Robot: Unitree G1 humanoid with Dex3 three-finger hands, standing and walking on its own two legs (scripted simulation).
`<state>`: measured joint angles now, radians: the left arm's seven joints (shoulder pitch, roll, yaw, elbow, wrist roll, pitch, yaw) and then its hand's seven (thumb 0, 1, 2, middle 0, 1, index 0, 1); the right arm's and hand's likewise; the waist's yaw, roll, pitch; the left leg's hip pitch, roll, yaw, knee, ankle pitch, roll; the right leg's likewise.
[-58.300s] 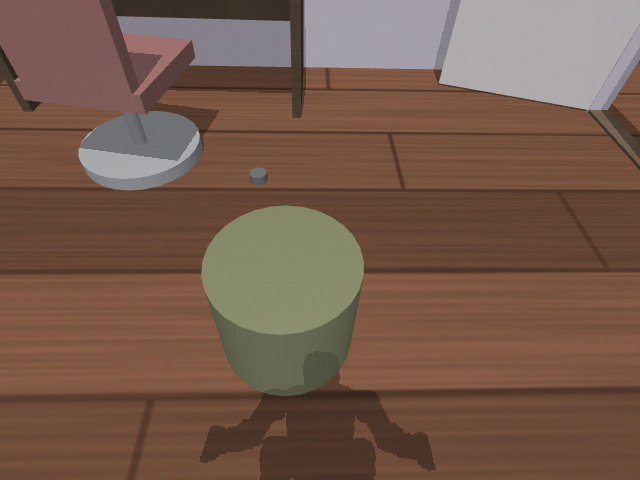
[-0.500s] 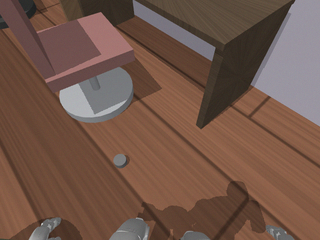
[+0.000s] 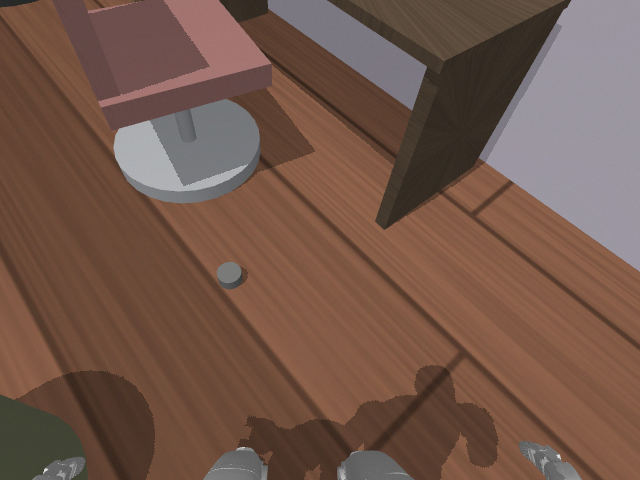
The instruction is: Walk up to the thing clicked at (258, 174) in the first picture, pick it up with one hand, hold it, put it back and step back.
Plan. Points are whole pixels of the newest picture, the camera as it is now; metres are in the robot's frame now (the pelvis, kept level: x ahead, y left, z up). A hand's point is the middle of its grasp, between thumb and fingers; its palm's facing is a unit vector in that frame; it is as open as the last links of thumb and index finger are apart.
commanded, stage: step back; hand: left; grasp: from above
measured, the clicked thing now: (229, 275) +0.74 +0.27 -0.74
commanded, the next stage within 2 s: stand in 1.94 s
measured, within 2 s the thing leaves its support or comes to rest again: neither
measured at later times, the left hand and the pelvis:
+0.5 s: hand out of the picture -0.05 +0.25 -0.15, palm faces +0.06 -0.91 -0.40, open 7.4 cm; pelvis -0.17 -0.03 -0.01, yaw +4 degrees
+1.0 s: hand out of the picture -0.29 +0.22 -0.13, palm faces +0.06 -0.89 -0.45, open 7.4 cm; pelvis -0.33 -0.07 +0.00, yaw +3 degrees
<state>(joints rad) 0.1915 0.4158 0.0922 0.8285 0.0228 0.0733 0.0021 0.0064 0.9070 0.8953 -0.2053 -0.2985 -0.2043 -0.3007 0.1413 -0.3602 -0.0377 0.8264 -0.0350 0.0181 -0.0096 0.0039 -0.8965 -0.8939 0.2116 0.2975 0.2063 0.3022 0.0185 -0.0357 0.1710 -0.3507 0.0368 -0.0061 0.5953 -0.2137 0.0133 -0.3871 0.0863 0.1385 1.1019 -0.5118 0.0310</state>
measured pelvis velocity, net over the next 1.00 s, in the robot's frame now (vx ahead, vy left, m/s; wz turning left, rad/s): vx -0.33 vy -0.07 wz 0.06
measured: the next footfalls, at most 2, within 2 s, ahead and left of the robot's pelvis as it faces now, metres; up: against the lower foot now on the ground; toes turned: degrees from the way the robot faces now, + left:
right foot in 0.10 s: -0.04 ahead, -0.15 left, +0.00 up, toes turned +2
left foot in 0.42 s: -0.10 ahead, +0.08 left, +0.00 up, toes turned +2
